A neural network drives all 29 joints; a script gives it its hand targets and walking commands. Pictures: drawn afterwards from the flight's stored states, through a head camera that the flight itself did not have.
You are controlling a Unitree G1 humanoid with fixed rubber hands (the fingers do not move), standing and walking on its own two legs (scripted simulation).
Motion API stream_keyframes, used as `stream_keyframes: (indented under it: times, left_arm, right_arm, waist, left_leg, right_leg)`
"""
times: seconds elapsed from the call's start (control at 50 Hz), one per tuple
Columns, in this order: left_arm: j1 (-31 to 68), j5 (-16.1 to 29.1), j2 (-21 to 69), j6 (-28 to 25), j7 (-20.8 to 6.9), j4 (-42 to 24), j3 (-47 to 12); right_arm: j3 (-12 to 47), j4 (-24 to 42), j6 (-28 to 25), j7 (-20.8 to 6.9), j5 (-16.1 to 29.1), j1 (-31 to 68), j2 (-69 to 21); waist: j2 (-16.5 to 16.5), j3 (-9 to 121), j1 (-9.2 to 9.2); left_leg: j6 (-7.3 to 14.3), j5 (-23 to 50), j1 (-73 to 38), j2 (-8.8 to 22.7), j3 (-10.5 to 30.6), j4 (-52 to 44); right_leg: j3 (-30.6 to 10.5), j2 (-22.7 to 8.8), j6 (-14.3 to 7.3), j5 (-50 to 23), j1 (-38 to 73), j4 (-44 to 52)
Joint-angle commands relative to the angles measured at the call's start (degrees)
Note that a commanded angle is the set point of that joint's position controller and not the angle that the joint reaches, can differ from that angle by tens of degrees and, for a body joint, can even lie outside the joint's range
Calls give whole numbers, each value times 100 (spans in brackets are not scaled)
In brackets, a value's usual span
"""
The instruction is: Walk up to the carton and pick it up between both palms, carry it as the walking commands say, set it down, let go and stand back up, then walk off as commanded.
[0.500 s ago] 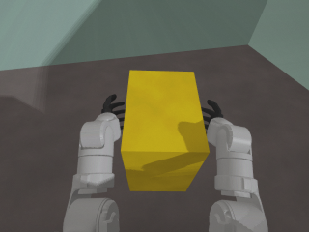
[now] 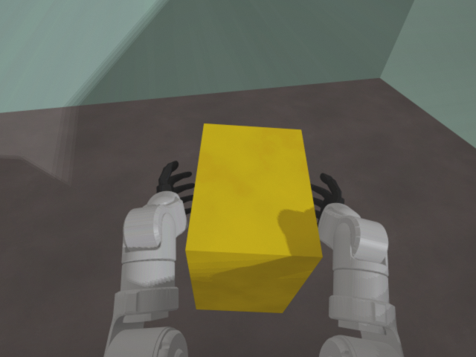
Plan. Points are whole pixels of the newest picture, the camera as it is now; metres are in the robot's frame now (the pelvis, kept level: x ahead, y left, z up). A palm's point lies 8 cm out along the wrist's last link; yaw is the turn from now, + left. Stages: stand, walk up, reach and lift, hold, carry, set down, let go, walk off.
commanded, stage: carry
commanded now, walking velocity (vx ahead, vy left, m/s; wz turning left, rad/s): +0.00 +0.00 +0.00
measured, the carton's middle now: (245, 224) +0.35 +0.00 +0.03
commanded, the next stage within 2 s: none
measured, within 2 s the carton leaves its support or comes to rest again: neither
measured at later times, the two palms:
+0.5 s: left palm (168, 204) +0.32 +0.13 +0.10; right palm (330, 216) +0.31 -0.14 +0.11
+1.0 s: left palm (167, 203) +0.33 +0.13 +0.10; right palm (327, 215) +0.32 -0.13 +0.10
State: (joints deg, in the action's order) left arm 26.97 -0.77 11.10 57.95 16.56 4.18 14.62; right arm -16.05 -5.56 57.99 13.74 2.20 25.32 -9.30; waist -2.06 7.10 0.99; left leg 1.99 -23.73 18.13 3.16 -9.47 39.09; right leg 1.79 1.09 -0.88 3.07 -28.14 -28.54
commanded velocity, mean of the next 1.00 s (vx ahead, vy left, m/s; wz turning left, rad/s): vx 0.00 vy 0.00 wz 0.00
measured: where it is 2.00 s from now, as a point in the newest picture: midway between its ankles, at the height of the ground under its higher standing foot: outside the picture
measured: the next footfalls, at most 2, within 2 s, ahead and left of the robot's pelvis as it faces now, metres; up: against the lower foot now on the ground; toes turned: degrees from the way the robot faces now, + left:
none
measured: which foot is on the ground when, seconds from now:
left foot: down 0.00-1.00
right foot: down 0.00-1.00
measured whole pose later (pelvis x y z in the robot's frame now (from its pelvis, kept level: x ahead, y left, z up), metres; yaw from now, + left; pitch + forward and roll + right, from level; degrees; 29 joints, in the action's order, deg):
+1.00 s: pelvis +0.01 +0.01 +0.00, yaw +0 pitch +3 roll -2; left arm 25.7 -1.4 12.3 57.5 15.6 2.5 14.6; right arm -16.1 -2.2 58.5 13.3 1.0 23.5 -10.3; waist -2.1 6.9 1.0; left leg 2.3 -24.2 18.1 3.1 -9.5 39.2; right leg 1.8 1.1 -0.8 3.5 -28.1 -28.5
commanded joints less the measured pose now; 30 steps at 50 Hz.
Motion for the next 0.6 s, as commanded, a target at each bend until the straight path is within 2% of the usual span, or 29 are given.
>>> stream_keyframes:
  times: [0.0, 0.02, 0.04, 0.06, 0.08, 0.1, 0.14, 0.16, 0.2, 0.28, 0.3, 0.32, 0.34, 0.36, 0.38, 0.42, 0.48, 0.52, 0.58]
  left_arm:
    - [2880, 670, 3982, -210, -122, 130, -2850]
    - [2884, 679, 3992, -222, -119, 110, -2858]
    - [2659, 613, 3936, -224, -131, 251, -2790]
    - [3055, 616, 3893, -263, -122, 313, -2758]
    - [2924, 589, 3883, -269, -124, 401, -2737]
    - [2865, 634, 3923, -274, -121, 292, -2741]
    - [2937, 665, 3951, -289, -107, 202, -2742]
    - [3219, 753, 3977, -309, -115, 58, -2802]
    - [2854, 675, 3969, -286, -137, 252, -2738]
    - [2738, 683, 3990, -266, -129, 115, -2759]
    - [2860, 691, 3975, -277, -129, 91, -2750]
    - [2699, 660, 3972, -263, -138, 122, -2741]
    - [2574, 707, 4015, -267, -147, -32, -2801]
    - [2705, 640, 3916, -260, -147, 90, -2733]
    - [2968, 729, 3981, -276, -138, -95, -2798]
    - [2857, 735, 3989, -231, -130, -68, -2803]
    - [2806, 833, 4019, -203, -106, -362, -2861]
    - [2517, 755, 3984, -158, -138, -305, -2853]
    - [2727, 781, 3951, -153, -144, -489, -2880]
  right_arm:
    - [2592, 233, -209, -82, 605, 3640, -3701]
    - [2610, 318, -237, -75, 621, 3721, -3703]
    - [2545, 89, -213, -79, 511, 3397, -3664]
    - [2512, 71, -262, -73, 523, 3858, -3614]
    - [2485, -19, -272, -74, 483, 3713, -3607]
    - [2520, 40, -277, -73, 546, 3642, -3678]
    - [2593, 158, -285, -76, 646, 3814, -3748]
    - [2581, 237, -310, -59, 669, 3995, -3767]
    - [2548, 142, -295, -62, 583, 3718, -3729]
    - [2587, 282, -287, -69, 649, 3666, -3780]
    - [2593, 290, -290, -62, 651, 3783, -3788]
    - [2548, 175, -278, -75, 627, 3565, -3813]
    - [2621, 371, -282, -76, 665, 3453, -3845]
    - [2541, 235, -280, -84, 612, 3586, -3738]
    - [2623, 471, -297, -73, 714, 3910, -3790]
    - [2549, 376, -255, -61, 681, 3715, -3806]
    - [2616, 675, -222, -33, 779, 3677, -3839]
    - [2526, 492, -171, -51, 656, 3228, -3830]
    - [2566, 591, -138, -64, 703, 3361, -3838]
  waist:
    - [321, 1701, -83]
    - [290, 1646, -91]
    - [269, 1572, -80]
    - [323, 1512, -86]
    - [256, 1533, -87]
    - [311, 1498, -81]
    - [186, 1463, -88]
    - [248, 1561, -81]
    - [285, 1576, -90]
    - [387, 1620, -81]
    - [285, 1662, -79]
    - [389, 1676, -71]
    - [394, 1699, -70]
    - [505, 1602, -79]
    - [457, 1689, -80]
    - [524, 1638, -73]
    - [410, 1726, -76]
    - [482, 1708, -74]
    - [409, 1755, -63]
  left_leg:
    - [164, -286, -462, 649, 850, -849]
    - [179, -452, -426, 621, 848, -882]
    - [184, -544, -360, 624, 853, -902]
    - [179, -482, -411, 622, 855, -922]
    - [173, -482, -449, 602, 837, -879]
    - [171, -473, -424, 576, 804, -874]
    - [181, -546, -454, 520, 751, -888]
    - [200, -521, -555, 511, 760, -912]
    - [220, -511, -541, 531, 758, -962]
    - [205, -260, -586, 536, 777, -849]
    - [201, -183, -651, 519, 765, -778]
    - [198, -69, -624, 559, 805, -800]
    - [199, -46, -581, 570, 809, -791]
    - [190, 7, -557, 596, 833, -816]
    - [209, -24, -550, 601, 867, -812]
    - [185, 13, -546, 613, 821, -792]
    - [180, 164, -625, 599, 816, -725]
    - [174, 242, -622, 605, 812, -739]
    - [155, 321, -615, 601, 766, -685]
  right_leg:
    - [-760, -721, -176, -338, 986, 190]
    - [-820, -718, -155, -178, 937, 300]
    - [-803, -707, -130, -93, 918, 350]
    - [-810, -685, -122, -115, 828, 366]
    - [-855, -703, -115, -101, 821, 444]
    - [-854, -694, -114, -149, 821, 459]
    - [-835, -671, -35, 25, 762, 574]
    - [-849, -643, -21, 74, 766, 602]
    - [-764, -598, 18, -113, 869, 552]
    - [-809, -646, -86, -373, 921, 420]
    - [-839, -662, -107, -442, 910, 414]
    - [-814, -660, -147, -635, 954, 309]
    - [-780, -679, -157, -685, 1028, 249]
    - [-809, -685, -178, -727, 927, 214]
    - [-788, -684, -189, -663, 1005, 198]
    - [-810, -696, -221, -691, 995, 171]
    - [-821, -715, -223, -809, 1013, 120]
    - [-808, -730, -245, -859, 1019, 88]
    - [-783, -740, -237, -865, 1081, 69]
